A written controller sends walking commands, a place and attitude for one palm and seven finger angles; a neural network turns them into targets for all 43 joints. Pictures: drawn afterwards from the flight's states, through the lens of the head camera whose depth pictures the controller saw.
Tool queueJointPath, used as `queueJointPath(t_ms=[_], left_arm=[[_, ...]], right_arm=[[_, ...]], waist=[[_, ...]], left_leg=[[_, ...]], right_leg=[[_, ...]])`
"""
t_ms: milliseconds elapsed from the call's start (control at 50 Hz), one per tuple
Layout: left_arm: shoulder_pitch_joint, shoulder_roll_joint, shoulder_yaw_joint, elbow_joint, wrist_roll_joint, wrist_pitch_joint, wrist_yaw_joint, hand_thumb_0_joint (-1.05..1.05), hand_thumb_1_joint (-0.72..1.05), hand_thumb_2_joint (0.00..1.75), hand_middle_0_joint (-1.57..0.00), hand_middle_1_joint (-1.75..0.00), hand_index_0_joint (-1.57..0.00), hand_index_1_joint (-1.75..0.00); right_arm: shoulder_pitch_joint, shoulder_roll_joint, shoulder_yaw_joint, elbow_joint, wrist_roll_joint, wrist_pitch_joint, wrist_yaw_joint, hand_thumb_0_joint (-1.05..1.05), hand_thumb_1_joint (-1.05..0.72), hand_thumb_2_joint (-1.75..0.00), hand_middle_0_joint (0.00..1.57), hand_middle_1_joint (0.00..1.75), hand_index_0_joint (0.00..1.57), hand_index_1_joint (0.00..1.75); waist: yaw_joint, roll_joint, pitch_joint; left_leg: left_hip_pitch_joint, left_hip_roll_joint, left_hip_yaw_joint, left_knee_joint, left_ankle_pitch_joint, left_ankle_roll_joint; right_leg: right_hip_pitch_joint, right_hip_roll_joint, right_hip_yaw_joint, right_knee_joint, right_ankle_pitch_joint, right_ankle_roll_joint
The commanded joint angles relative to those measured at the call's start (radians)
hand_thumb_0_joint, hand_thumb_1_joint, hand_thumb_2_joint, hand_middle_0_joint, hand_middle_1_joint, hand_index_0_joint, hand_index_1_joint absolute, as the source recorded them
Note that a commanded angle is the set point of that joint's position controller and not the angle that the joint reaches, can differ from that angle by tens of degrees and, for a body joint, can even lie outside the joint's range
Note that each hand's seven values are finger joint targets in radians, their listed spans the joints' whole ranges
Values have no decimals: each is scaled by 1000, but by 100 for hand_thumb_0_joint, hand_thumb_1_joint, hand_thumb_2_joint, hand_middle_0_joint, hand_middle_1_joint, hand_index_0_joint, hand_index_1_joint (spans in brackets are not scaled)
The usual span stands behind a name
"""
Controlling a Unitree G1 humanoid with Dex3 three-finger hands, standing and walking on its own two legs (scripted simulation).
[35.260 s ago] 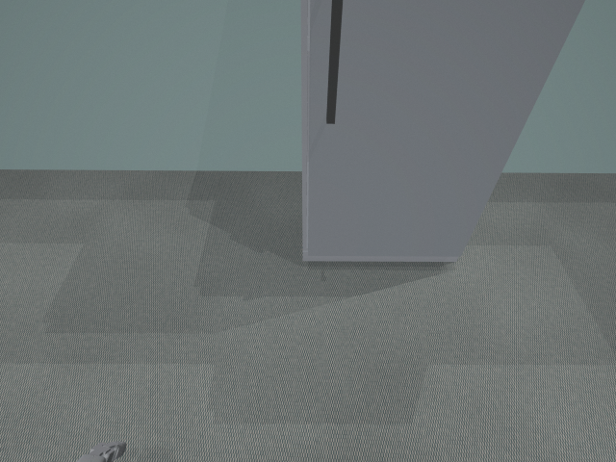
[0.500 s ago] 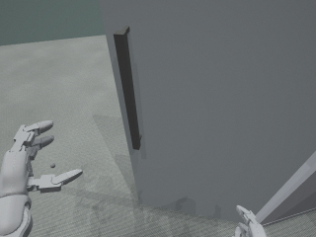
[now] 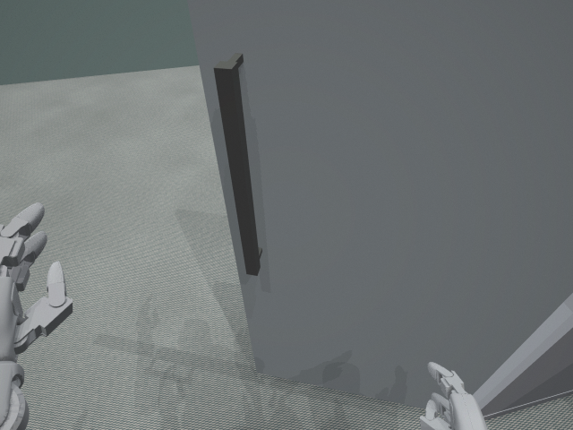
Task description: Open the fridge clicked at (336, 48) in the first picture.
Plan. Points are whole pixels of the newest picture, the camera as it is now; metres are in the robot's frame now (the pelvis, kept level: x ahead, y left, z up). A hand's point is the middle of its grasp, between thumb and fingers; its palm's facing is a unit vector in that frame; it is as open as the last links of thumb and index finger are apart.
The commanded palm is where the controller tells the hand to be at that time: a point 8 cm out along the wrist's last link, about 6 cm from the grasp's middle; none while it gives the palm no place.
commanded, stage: draw the hand back to the body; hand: left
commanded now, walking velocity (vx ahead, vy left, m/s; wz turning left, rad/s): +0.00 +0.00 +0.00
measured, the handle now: (246, 185) +0.43 +0.13 +0.14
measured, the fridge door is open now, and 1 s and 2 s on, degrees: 65 65 65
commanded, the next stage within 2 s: step back with the hand held close in 0.22 s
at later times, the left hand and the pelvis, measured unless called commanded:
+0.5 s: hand (73, 293) +0.19 +0.27 +0.16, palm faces +0.45 -0.80 -0.40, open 7.4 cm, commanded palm +0.13 +0.30 +0.17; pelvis -0.01 +0.00 +0.00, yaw +0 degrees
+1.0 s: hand (7, 370) +0.11 +0.29 +0.15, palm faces +0.47 -0.77 -0.43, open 7.4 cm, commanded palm +0.05 +0.32 +0.17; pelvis -0.09 +0.02 -0.02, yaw +0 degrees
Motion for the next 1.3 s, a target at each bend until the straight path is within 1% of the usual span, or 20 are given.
queueJointPath(t_ms=[0, 180, 300, 320, 340, 360, 380, 520, 620, 720, 800, 860, 980, 1040, 1100, 1140, 1160, 1200, 1220, 1280], left_arm=[[-110, 190, 99, -209, 4, -65, 14, 0, 90, 90, -20, -30, -20, -30], [-112, 194, 109, -221, 6, -70, 17, 0, 90, 90, -20, -30, -20, -30], [-103, 184, 103, -190, 2, -68, 11, 0, 90, 90, -20, -30, -20, -30], [-181, 163, 55, -228, 9, -72, 8, 0, 90, 90, -20, -30, -20, -30], [-311, 315, 201, -306, 17, -120, 25, 0, 90, 90, -20, -30, -20, -30], [-193, 226, 137, -205, 15, -126, 18, 0, 90, 90, -20, -30, -20, -30], [-132, 198, 111, -184, 23, -124, 15, 0, 90, 90, -20, -30, -20, -30], [57, 237, 170, -288, 21, -154, 25, 0, 90, 90, -20, -30, -20, -30], [94, 277, 217, -359, 16, -170, 34, 0, 90, 90, -20, -30, -20, -30], [74, 256, 208, -341, 22, -183, 39, 0, 90, 90, -20, -30, -20, -30], [34, 219, 189, -299, 40, -201, 41, 0, 90, 90, -20, -30, -20, -30], [-1, 210, 184, -298, 57, -217, 42, 0, 90, 90, -20, -30, -20, -30], [-46, 233, 182, -364, 63, -248, 53, 0, 90, 90, -20, -30, -20, -30], [-47, 249, 188, -374, 53, -260, 69, 0, 90, 90, -20, -30, -20, -30], [-25, 246, 203, -365, 53, -271, 75, 0, 90, 90, -20, -30, -20, -30], [2, 235, 231, -350, 65, -281, 71, 0, 90, 90, -20, -30, -20, -30], [-12, 240, 238, -367, 71, -287, 67, 0, 90, 90, -20, -30, -20, -30], [14, 246, 248, -348, 65, -293, 58, 0, 90, 90, -20, -30, -20, -30], [46, 254, 262, -319, 65, -296, 52, 0, 90, 90, -20, -30, -20, -30], [67, 218, 216, -304, 61, -301, 31, 0, 90, 90, -20, -30, -20, -30]], right_arm=[[-124, -107, -37, -162, -4, -57, -11, 0, -90, -90, 20, 30, 20, 30], [-133, -100, -32, -155, -6, -61, -13, 0, -90, -90, 20, 30, 20, 30], [-137, -102, -36, -156, -5, -53, -13, 0, -90, -90, 20, 30, 20, 30], [-144, -108, -34, -155, -5, -57, -12, 0, -90, -90, 20, 30, 20, 30], [-155, -131, -33, -201, 6, -37, -9, 0, -90, -90, 20, 30, 20, 30], [-142, -115, -31, -177, -2, -23, -12, 0, -90, -90, 20, 30, 20, 30], [-143, -113, -34, -185, -4, -13, -8, 0, -90, -90, 20, 30, 20, 30], [-117, -123, -60, -241, -3, 47, -5, 0, -90, -90, 20, 30, 20, 30], [-115, -121, -68, -273, 4, 65, -13, 0, -90, -90, 20, 30, 20, 30], [-109, -132, -71, -276, 6, 52, -21, 0, -90, -90, 20, 30, 20, 30], [-95, -142, -72, -274, 10, 30, -22, 0, -90, -90, 20, 30, 20, 30], [-78, -144, -76, -267, 11, 12, -19, 0, -90, -90, 20, 30, 20, 30], [-53, -128, -74, -247, -3, -18, -10, 0, -90, -90, 20, 30, 20, 30], [-41, -113, -62, -219, -9, -26, -10, 0, -90, -90, 20, 30, 20, 30], [-46, -126, -65, -222, -7, -35, -14, 0, -90, -90, 20, 30, 20, 30], [-61, -144, -72, -226, -6, -46, -20, 0, -90, -90, 20, 30, 20, 30], [-66, -138, -78, -230, -8, -51, -19, 0, -90, -90, 20, 30, 20, 30], [-59, -134, -91, -223, -6, -59, -12, 0, -90, -90, 20, 30, 20, 30], [-60, -141, -95, -228, -1, -64, -9, 0, -90, -90, 20, 30, 20, 30], [-68, -132, -88, -205, -12, -66, 3, 0, -90, -90, 20, 30, 20, 30]], waist=[[-10, -11, -62], [-7, 41, -45], [-10, -15, -24], [-19, -1, -37], [-50, -17, 25], [-57, -71, 25], [-54, -90, 25], [-54, -3, -204], [-56, -7, -224], [-57, 38, -156], [-64, 75, -79], [-69, 41, -58], [-83, -85, -35], [-91, -80, -63], [-88, 30, -76], [-77, 196, -97], [-70, 216, -109], [-71, 130, -128], [-72, 99, -120], [-74, 123, -31]], left_leg=[[-4, 9, -37, -76, 215, 3], [-4, 5, -38, -83, 201, -1], [-11, 8, -35, -91, 176, 3], [5, 6, -36, -91, 181, 6], [-85, 29, -48, -54, 102, 24], [-89, 21, -62, -37, 93, 25], [-81, 21, -56, -25, 110, 24], [-63, 55, -60, -4, 385, 17], [-142, 73, -81, -8, 373, 22], [-287, 105, -121, -73, 187, 45], [-531, 141, -155, -154, -216, 81], [-624, 139, -172, -145, -382, 94], [-454, 49, -128, 72, -354, 54], [-293, 30, -114, 133, -240, 28], [-391, 82, -192, -22, -319, 48], [-629, 216, -345, -244, -494, 105], [-668, 258, -379, -269, -473, 124], [-596, 268, -345, -213, -372, 130], [-609, 263, -342, -210, -410, 129], [-584, 211, -300, -179, -381, 97]], right_leg=[[-8, 23, 10, -55, 161, -28], [0, 24, 12, -70, 146, -32], [-10, 25, 11, -80, 121, -27], [-11, 25, 12, -85, 126, -27], [-105, -18, 100, -136, 144, -23], [-124, -41, 97, -143, 129, -27], [-141, -48, 107, -151, 133, -29], [-30, -45, 63, 1, 380, -18], [-9, -31, 68, 67, 409, -11], [2, 1, 68, 123, 284, 1], [76, 18, 77, 214, 149, 3], [81, 12, 99, 219, 66, -1], [-217, -79, 233, -10, -249, -57], [-357, -113, 216, -49, -268, -74], [-256, -34, 141, 70, -212, -36], [-1, 75, 60, 363, -64, 0], [49, 96, 52, 452, -26, 5], [23, 98, 70, 422, -56, -3], [35, 110, 74, 386, -76, -1], [-6, 105, 66, 181, -103, -26]])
